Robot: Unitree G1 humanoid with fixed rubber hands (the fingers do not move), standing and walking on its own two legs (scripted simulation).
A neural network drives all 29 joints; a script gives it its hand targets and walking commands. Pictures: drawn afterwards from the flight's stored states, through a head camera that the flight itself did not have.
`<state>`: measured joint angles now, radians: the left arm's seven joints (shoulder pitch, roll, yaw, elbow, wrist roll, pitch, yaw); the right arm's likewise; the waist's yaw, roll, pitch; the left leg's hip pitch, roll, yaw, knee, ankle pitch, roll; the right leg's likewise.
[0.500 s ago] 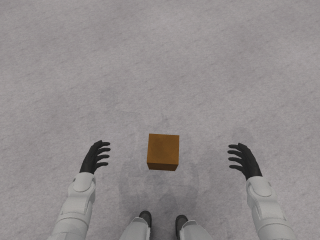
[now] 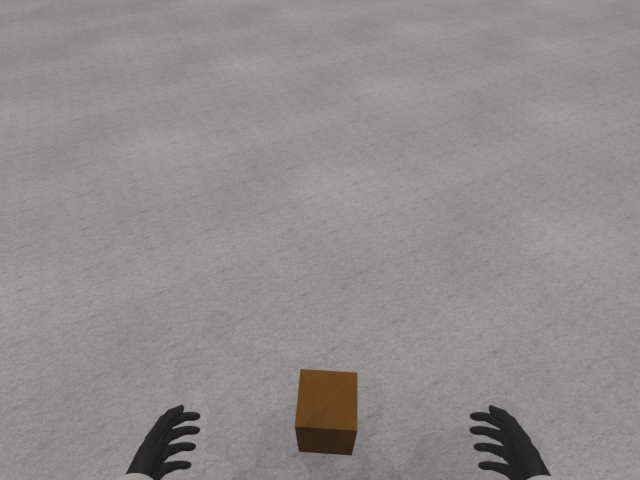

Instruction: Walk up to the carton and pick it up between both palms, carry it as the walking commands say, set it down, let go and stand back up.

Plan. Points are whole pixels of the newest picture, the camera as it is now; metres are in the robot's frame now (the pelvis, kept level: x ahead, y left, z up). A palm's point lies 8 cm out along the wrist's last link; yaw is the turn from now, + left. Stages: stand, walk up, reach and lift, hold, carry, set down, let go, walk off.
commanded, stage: let go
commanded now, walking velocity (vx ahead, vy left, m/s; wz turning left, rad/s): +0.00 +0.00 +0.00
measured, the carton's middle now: (326, 413) +0.42 +0.01 -0.66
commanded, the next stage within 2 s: stand in 0.22 s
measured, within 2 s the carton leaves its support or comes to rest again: neither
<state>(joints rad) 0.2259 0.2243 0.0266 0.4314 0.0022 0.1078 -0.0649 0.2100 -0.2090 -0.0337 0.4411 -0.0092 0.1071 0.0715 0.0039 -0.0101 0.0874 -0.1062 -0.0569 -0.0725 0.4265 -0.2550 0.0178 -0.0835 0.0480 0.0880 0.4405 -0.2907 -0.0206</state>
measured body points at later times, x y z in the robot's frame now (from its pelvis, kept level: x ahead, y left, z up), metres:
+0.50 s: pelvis +0.00 +0.00 +0.00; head +0.01 +0.01 +0.45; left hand +0.14 +0.30 -0.10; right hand +0.15 -0.29 -0.09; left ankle -0.01 +0.11 -0.74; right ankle -0.03 -0.11 -0.74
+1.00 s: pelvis +0.01 +0.01 +0.00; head +0.01 +0.01 +0.45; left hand +0.13 +0.31 -0.11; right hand +0.14 -0.29 -0.10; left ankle -0.01 +0.11 -0.74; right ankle -0.03 -0.11 -0.74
